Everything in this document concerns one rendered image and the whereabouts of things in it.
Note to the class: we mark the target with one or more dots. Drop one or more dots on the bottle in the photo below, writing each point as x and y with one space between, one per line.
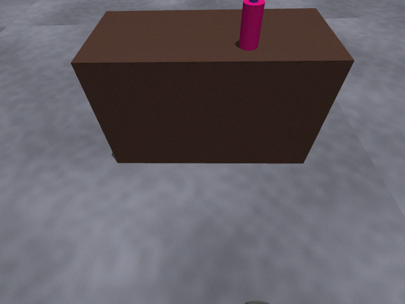
252 15

